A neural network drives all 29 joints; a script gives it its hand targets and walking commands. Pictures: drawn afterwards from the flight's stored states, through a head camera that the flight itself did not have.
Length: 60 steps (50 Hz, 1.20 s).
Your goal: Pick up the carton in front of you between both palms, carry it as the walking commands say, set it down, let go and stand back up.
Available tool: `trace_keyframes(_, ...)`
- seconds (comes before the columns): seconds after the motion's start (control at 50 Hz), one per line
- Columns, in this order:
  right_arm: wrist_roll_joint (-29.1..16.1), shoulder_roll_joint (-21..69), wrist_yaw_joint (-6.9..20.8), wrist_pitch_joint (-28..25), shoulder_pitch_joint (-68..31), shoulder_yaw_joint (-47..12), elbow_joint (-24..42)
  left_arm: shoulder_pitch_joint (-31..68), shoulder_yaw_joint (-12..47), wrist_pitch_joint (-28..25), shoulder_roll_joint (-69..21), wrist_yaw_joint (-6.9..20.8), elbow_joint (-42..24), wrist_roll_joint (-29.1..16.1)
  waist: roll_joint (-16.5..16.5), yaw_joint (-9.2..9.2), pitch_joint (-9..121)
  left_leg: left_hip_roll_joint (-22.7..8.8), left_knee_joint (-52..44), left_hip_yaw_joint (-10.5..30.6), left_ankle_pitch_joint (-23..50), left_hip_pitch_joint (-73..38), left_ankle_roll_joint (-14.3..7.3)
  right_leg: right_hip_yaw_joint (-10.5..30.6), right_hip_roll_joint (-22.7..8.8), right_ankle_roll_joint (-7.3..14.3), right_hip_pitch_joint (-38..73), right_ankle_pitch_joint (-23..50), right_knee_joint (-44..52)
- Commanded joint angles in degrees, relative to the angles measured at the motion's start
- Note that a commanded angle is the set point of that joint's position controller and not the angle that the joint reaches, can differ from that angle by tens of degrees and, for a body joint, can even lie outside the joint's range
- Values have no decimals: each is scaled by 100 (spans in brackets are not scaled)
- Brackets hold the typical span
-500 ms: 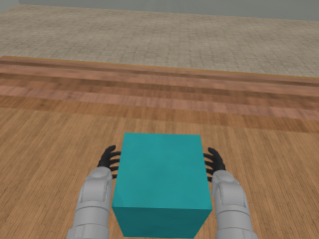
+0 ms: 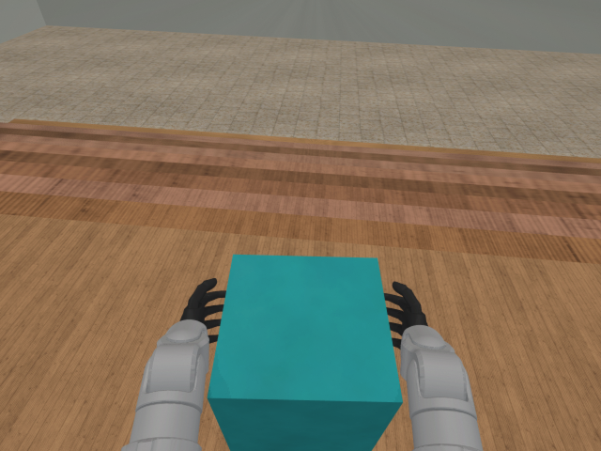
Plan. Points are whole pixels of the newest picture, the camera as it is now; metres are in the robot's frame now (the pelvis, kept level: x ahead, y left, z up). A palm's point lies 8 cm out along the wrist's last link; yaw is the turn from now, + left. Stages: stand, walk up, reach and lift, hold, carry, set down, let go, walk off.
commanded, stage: hold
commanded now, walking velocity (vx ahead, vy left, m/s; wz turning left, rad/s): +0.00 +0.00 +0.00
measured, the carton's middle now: (302, 360) +0.29 +0.00 -0.03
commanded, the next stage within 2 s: carry in 1.16 s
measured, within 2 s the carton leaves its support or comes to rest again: neither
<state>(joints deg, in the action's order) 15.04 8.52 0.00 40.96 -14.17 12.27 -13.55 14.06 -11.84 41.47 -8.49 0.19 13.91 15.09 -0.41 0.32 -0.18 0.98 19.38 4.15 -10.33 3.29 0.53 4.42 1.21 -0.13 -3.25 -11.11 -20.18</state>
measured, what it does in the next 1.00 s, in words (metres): stands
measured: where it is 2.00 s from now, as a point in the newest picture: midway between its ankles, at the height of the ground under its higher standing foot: outside the picture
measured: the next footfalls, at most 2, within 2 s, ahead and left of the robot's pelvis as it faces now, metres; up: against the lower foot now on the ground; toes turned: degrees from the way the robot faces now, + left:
left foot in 1.74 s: +0.32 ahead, +0.10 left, +0.00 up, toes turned +8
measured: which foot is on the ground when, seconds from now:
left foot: down 0.00-1.00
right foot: down 0.00-1.00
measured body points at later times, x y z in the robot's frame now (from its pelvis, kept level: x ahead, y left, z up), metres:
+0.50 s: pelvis -0.02 +0.00 +0.00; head -0.07 +0.00 +0.44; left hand +0.29 +0.15 +0.04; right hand +0.29 -0.15 +0.04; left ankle +0.01 +0.13 -0.75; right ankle +0.01 -0.12 -0.75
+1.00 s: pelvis -0.01 +0.00 +0.00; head -0.05 +0.00 +0.45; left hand +0.29 +0.15 +0.04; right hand +0.29 -0.15 +0.04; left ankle +0.01 +0.13 -0.75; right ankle +0.01 -0.12 -0.75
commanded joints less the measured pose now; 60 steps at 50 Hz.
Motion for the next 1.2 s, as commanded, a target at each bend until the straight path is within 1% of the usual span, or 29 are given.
trace_keyframes(0.0,-1410,5359,1290,69,-2308,-3052,94,2722,3126,-60,-5116,1316,-599,-1552,47,6,1524,427,-107,-11,1221,-637,12,99,313,-45,355,1413,280)
trace_keyframes(0.12,-1318,5137,1321,104,-2563,-2859,103,2779,2757,80,-5055,1330,-283,-1261,-66,45,1016,491,-196,-39,775,-269,-26,90,280,-25,348,1010,328)
trace_keyframes(0.18,-1325,5215,1318,95,-2908,-2916,301,3102,2927,28,-5313,1363,-317,-1479,79,-180,1152,405,-191,-54,666,-508,-3,-38,408,-35,35,790,253)
trace_keyframes(0.22,-1366,5209,1358,88,-2850,-2925,80,3001,2913,13,-5297,1359,-434,-1449,4,95,943,395,-139,-24,566,-116,4,-49,384,44,236,612,236)
trace_keyframes(0.24,-1338,5324,1353,110,-2875,-2806,19,3002,2883,30,-5104,1354,-257,-1304,-8,-15,1010,377,-260,-3,467,-232,-27,-14,358,-10,201,633,290)
trace_keyframes(0.28,-1317,5256,1399,71,-3217,-2784,-42,3165,2720,-2,-5145,1356,-124,-1288,223,142,969,350,-186,-41,279,-281,-81,-83,373,-8,-82,166,263)
trace_keyframes(0.3,-1276,5246,1388,87,-2873,-2766,-85,3091,2737,27,-5259,1356,-149,-1311,-97,-36,855,404,-207,-53,306,-133,-18,19,362,26,56,294,300)
trace_keyframes(0.34,-1266,5220,1406,88,-3132,-2593,-211,3327,2693,52,-5212,1375,-122,-1248,-23,86,967,353,-202,-36,250,-199,-53,-20,370,10,-2,298,239)
trace_keyframes(0.4,-1244,5291,1431,41,-3208,-2657,-177,3399,2789,68,-5289,1359,50,-1306,76,-208,1091,356,-230,-68,92,-309,-3,-42,374,10,-52,248,223)
trace_keyframes(0.44,-1194,5270,1415,61,-3337,-2704,-402,3577,2698,9,-5323,1389,175,-1309,3,-26,936,347,-174,-64,-253,-82,-61,16,303,41,34,-39,239)
trace_keyframes(0.54,-1291,5407,1469,-12,-3347,-2765,-229,3277,2658,7,-5333,1375,208,-1202,35,120,1088,362,-253,-1,322,-279,-35,-47,377,-9,-11,436,196)
trace_keyframes(0.58,-1144,5348,1427,27,-3184,-2575,-312,3593,2624,-8,-5279,1436,205,-1230,-66,-125,1062,396,-212,-82,184,-147,20,-4,391,22,53,364,269)
trace_keyframes(0.62,-1282,5308,1439,19,-3450,-2710,-263,3338,2621,5,-5365,1405,223,-1149,-131,140,1105,428,-215,-61,261,-194,-5,-11,366,-16,154,346,254)
trace_keyframes(0.64,-1292,5426,1433,49,-3094,-2692,-250,3299,2745,-14,-5312,1393,77,-1282,111,11,1128,323,-193,-40,718,-395,-17,-14,371,-21,51,806,248)
trace_keyframes(0.7,-1296,5270,1411,9,-3088,-2722,-268,3159,2726,38,-5352,1339,95,-1252,-29,48,1361,400,-145,2,851,-605,4,50,351,-16,100,825,215)
trace_keyframes(0.72,-1301,5207,1359,26,-2975,-2764,-3,3004,2676,11,-5343,1376,77,-1355,-22,-105,1341,365,-159,-21,1021,-396,27,62,351,10,276,1086,242)
trace_keyframes(0.74,-1344,5275,1370,57,-2772,-2871,-13,2849,2852,39,-5181,1334,-78,-1333,193,41,1249,363,-238,-8,1177,-568,-12,19,410,-104,180,1315,221)
trace_keyframes(0.8,-1288,5183,1357,75,-2749,-2765,-67,2989,2969,23,-5317,1376,-233,-1419,11,-128,1139,386,-197,-28,906,-516,54,-17,399,-13,107,789,324)
trace_keyframes(0.86,-1297,5331,1346,52,-2956,-2776,-24,3009,2765,-19,-5133,1346,-190,-1304,147,61,1282,399,-242,-8,808,-403,-40,10,386,-46,294,1033,233)
trace_keyframes(0.92,-1261,5148,1344,95,-2876,-2815,63,3110,2891,14,-5403,1397,-172,-1458,146,-179,1286,385,-173,-3,970,-429,10,-4,382,-7,172,993,291)
trace_keyframes(0.94,-1402,5362,1340,82,-2926,-2920,132,3061,2983,9,-5162,1367,-421,-1374,13,58,1311,403,-204,-6,1024,-442,4,-14,379,-48,305,1255,190)
trace_keyframes(0.98,-1302,5285,1296,110,-2819,-2826,248,2951,2749,22,-5134,1369,-300,-1370,79,-89,1343,392,-224,35,896,-387,1,-14,379,-35,415,1143,247)
trace_keyframes(1.0,-1266,5193,1322,130,-2956,-2824,-8,3063,2642,-13,-5125,1387,-301,-1267,7,184,1049,444,-158,-107,597,-178,-8,-3,355,-26,159,719,272)
trace_keyframes(1.02,-1237,5303,1348,167,-2588,-2839,-121,2894,2902,31,-5192,1362,-120,-1471,372,-92,1085,370,-257,-7,526,-546,-12,-81,435,-41,83,621,303)
trace_keyframes(1.04,-1268,5097,1383,89,-2777,-2726,-10,2974,2812,51,-5214,1358,-165,-1332,-104,-74,970,435,-260,-24,637,-358,2,-5,359,9,26,671,332)
trace_keyframes(1.12,-1350,5491,1423,92,-2839,-2761,-68,3070,2856,36,-5014,1404,-265,-1299,65,-17,1195,361,-173,-44,681,-466,-14,19,383,-29,166,711,284)
trace_keyframes(1.14,-1519,5494,1364,95,-3144,-3098,332,3137,3049,59,-5296,1387,-432,-1424,-3,-25,1092,-541,214,-123,-555,377,-86,142,-678,75,-779,-778,75)
trace_keyframes(1.16,-1550,5437,1368,129,-2942,-3050,120,2900,2813,111,-5094,1361,-246,-1403,172,-4,1252,-543,111,223,-1704,609,-172,505,-634,195,-959,-2016,238)
trace_keyframes(1.18,-1563,5394,1334,109,-3004,-3150,389,3208,3151,65,-5170,1378,-530,-1596,271,5,1067,-438,227,-1,-2357,888,-50,568,-634,212,-1199,-2822,357)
